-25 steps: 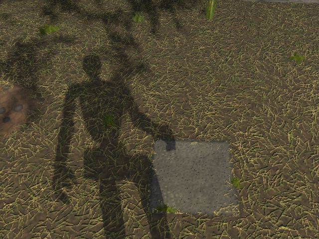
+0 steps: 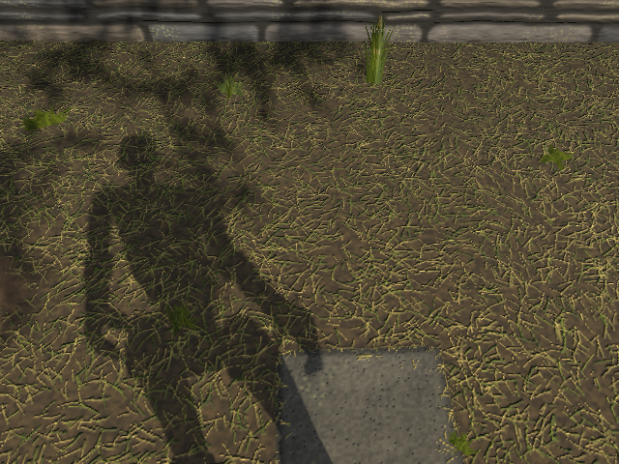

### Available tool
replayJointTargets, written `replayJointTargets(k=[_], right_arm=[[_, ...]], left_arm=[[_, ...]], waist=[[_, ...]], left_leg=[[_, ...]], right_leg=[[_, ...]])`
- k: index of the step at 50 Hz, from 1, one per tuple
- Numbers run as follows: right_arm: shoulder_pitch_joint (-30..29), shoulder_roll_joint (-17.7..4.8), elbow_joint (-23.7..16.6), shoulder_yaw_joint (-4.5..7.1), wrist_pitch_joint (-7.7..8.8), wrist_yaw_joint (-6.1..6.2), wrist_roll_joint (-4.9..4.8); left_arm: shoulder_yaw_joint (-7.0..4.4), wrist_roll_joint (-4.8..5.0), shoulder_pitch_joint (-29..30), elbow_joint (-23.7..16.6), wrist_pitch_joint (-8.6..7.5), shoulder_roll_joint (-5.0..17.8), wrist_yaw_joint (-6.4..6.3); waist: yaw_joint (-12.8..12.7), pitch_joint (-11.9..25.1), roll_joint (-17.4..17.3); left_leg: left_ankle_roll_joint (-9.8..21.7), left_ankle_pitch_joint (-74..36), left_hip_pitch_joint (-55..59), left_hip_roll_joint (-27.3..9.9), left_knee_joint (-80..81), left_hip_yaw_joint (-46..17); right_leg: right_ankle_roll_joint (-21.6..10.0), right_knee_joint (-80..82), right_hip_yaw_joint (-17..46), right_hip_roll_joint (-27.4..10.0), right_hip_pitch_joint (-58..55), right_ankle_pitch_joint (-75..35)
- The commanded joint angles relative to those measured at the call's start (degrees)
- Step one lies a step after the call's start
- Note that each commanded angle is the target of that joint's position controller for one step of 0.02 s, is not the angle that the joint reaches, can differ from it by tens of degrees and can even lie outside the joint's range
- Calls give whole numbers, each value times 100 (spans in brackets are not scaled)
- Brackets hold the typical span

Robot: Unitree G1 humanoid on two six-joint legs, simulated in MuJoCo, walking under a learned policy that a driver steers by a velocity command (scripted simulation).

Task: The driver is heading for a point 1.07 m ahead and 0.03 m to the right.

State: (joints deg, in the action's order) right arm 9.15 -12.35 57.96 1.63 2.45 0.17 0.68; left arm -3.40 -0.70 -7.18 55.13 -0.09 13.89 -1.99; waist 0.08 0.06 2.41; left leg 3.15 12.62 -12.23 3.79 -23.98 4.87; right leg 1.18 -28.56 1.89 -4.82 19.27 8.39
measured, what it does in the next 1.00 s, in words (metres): stands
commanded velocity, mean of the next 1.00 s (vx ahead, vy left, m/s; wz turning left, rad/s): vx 0.02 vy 0.00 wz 0.00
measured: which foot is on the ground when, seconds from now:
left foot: down 0.00-1.00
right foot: down 0.00-1.00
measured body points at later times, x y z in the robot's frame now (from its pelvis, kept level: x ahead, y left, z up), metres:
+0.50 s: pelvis +0.04 -0.02 +0.00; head +0.05 -0.01 +0.45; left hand +0.13 +0.24 -0.14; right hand +0.09 -0.28 -0.15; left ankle +0.00 +0.09 -0.74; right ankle +0.05 -0.14 -0.74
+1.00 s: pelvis +0.03 -0.01 +0.00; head +0.04 -0.01 +0.45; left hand +0.08 +0.24 -0.15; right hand +0.04 -0.26 -0.15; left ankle +0.00 +0.09 -0.74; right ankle +0.05 -0.14 -0.74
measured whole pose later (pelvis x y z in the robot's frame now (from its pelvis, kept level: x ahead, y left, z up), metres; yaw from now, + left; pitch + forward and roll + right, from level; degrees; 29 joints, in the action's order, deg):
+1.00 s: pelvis +0.03 -0.01 +0.00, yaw +0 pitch -1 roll +0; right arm 14.0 -11.5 63.6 1.0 0.3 1.9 0.4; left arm -2.4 -0.1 -9.0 65.3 0.8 12.3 -2.5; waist 0.0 -2.0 0.3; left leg 1.2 16.8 -8.3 0.0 -26.3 3.6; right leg 1.1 -26.7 0.0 -1.5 13.4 12.0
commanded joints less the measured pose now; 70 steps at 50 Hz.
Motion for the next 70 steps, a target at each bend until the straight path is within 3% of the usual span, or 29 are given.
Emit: replayJointTargets(k=[1,2,3,5,10,18,43,70], right_arm=[[642,-544,-96,97,30,19,53],[558,-479,-81,66,-18,59,57],[267,-653,-114,99,-75,86,23],[98,-690,-124,112,-163,135,-15],[101,-702,-40,131,-187,125,-41],[163,-692,143,137,-252,146,-46],[570,-533,434,36,-192,188,-24],[1099,-366,427,-12,-158,183,-48]], left_arm=[[-200,15,-130,-114,-19,1090,-51],[-156,70,-28,-46,-11,753,-3],[-124,68,14,-34,-23,562,36],[-103,15,54,12,-76,561,56],[-97,66,-38,224,-113,594,17],[-80,71,69,402,-34,573,-4],[-6,58,-68,797,51,474,-62],[73,80,-563,932,40,341,-99]], waist=[[394,229,557],[299,269,685],[145,80,429],[86,99,191],[44,350,-16],[34,239,-242],[-6,-189,-258],[-9,-247,-257]], left_leg=[[-5,387,-731,-519,262,-481],[-108,287,-277,-457,309,-330],[-125,144,-154,-472,238,-311],[-79,-281,-103,-542,153,-361],[-89,-1063,151,-631,23,-386],[-129,-1117,209,-663,13,-380],[-136,-63,-88,-683,392,-429],[-93,-283,-101,-654,420,-432]], right_leg=[[-523,308,471,-534,-1329,-1908],[-531,431,411,-381,-872,-847],[-400,508,315,-199,-619,-492],[-258,426,176,-67,-698,-904],[-325,191,91,-14,-1032,-1637],[-336,176,-2,79,-1061,-1459],[-200,476,-91,208,-913,-403],[-171,478,-94,213,-836,-453]])
Keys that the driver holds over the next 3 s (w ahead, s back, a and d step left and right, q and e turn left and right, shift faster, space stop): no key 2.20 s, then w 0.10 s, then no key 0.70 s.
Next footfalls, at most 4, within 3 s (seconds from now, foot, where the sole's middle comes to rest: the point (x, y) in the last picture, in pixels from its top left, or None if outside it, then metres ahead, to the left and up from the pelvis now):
2.72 left None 0.12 0.10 -0.77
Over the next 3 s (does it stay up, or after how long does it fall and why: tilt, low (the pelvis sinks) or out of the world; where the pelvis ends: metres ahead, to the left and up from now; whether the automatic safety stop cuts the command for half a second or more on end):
stays up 0.11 -0.04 0.00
